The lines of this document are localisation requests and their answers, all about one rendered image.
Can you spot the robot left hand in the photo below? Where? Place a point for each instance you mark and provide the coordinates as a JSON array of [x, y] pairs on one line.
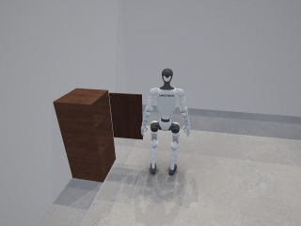
[[143, 127]]

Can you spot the robot left forearm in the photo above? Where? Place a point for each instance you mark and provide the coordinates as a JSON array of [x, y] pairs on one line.
[[146, 117]]

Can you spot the robot right hand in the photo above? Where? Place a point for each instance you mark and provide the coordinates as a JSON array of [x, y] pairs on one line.
[[187, 130]]

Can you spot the humanoid robot torso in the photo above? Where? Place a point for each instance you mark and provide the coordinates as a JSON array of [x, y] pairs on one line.
[[166, 105]]

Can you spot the cupboard door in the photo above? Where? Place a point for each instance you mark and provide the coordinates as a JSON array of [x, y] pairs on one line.
[[126, 114]]

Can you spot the robot right forearm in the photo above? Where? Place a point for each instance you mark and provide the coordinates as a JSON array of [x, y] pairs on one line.
[[185, 117]]

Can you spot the robot head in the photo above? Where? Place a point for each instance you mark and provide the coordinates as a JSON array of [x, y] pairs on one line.
[[167, 73]]

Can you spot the robot left upper arm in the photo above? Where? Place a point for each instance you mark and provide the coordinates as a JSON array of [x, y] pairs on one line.
[[151, 99]]

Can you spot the robot right upper arm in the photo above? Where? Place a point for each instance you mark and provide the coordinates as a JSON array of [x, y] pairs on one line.
[[182, 101]]

